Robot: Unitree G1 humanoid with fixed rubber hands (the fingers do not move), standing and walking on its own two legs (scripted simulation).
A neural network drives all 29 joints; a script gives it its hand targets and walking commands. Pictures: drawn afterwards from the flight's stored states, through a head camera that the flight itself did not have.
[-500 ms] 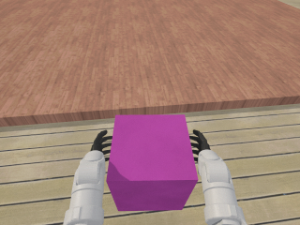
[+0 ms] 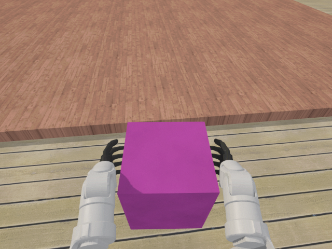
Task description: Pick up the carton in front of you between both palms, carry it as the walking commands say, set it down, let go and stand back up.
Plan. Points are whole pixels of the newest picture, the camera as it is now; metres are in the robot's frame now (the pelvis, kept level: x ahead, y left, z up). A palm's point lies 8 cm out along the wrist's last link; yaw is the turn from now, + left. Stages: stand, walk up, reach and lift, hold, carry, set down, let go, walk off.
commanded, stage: hold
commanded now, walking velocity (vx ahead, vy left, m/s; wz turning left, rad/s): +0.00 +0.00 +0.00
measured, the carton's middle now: (166, 177) +0.31 +0.00 -0.02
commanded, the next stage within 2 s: carry in 0.52 s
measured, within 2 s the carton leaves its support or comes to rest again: neither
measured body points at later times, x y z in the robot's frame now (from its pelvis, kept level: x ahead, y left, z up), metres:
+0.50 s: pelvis +0.01 +0.00 +0.00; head -0.04 +0.00 +0.45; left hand +0.31 +0.15 +0.04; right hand +0.31 -0.15 +0.04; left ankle +0.02 +0.13 -0.74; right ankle +0.02 -0.13 -0.74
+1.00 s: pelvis +0.14 -0.01 -0.02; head +0.13 +0.00 +0.43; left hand +0.41 +0.15 +0.05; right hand +0.42 -0.15 +0.05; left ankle +0.09 +0.10 -0.71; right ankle +0.02 -0.13 -0.74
